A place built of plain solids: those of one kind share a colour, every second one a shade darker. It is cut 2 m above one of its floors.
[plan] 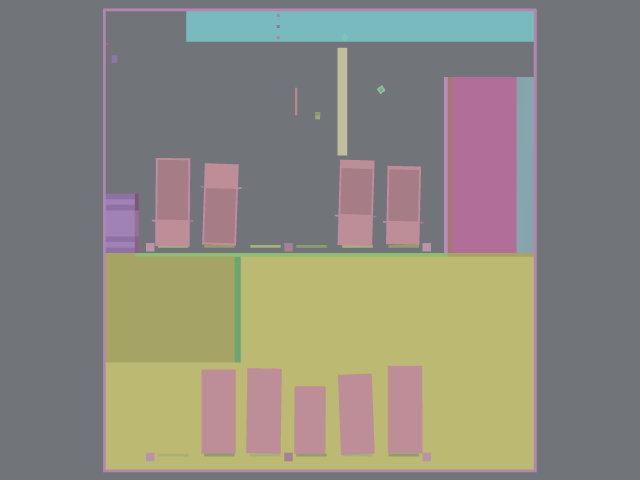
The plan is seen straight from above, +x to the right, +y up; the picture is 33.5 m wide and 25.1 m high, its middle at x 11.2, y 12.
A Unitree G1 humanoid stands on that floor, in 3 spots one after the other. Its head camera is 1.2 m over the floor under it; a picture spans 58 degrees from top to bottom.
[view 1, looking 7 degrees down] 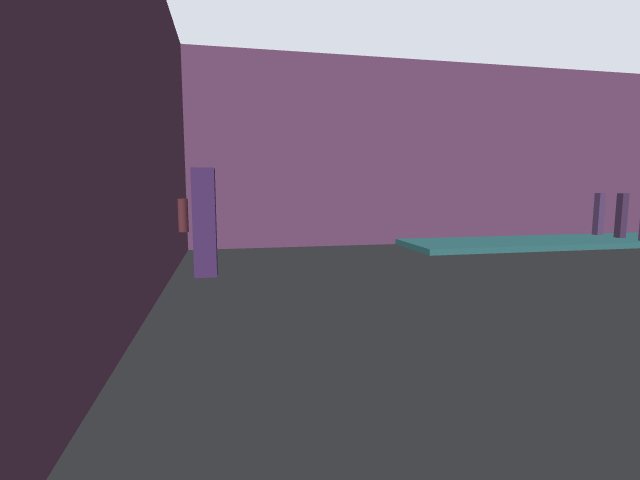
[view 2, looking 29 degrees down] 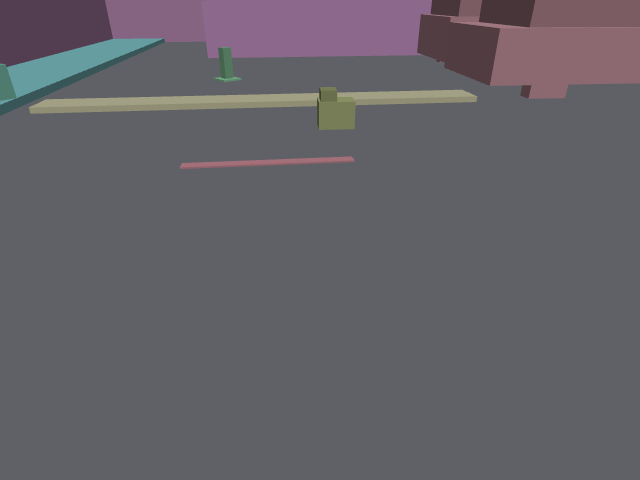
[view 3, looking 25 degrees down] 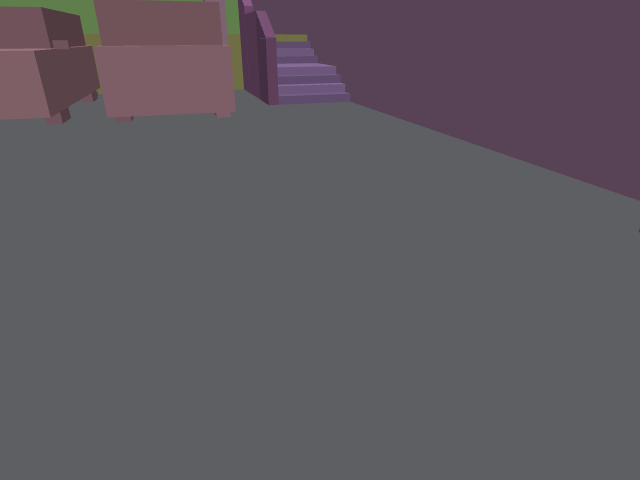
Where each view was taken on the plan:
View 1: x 0.76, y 15.42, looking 78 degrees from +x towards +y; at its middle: wall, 8.80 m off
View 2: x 6.43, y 19.24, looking -7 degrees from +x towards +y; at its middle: ground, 2.48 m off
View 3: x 3.50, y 23.16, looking -108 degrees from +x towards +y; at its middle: ground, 2.84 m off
